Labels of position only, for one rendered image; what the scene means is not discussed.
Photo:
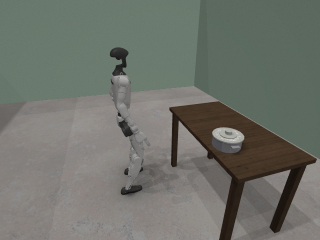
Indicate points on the robot right hand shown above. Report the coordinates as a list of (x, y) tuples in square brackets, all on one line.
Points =
[(140, 137)]

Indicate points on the robot left upper arm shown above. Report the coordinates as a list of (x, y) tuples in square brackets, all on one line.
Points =
[(110, 90)]

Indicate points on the knob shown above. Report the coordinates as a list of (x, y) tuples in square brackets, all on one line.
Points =
[(228, 131)]

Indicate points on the robot right thigh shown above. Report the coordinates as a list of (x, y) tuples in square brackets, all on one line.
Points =
[(127, 132)]

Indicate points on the robot right foot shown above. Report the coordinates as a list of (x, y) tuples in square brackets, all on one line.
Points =
[(133, 189)]

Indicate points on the pot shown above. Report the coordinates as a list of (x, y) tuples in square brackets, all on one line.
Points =
[(225, 147)]

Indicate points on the robot right upper arm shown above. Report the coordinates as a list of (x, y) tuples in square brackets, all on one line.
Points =
[(122, 84)]

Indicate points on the table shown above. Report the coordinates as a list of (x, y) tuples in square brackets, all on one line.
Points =
[(262, 153)]

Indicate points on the right robot forearm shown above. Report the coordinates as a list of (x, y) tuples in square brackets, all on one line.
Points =
[(128, 119)]

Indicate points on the lid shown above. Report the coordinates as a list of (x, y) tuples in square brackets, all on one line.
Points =
[(235, 138)]

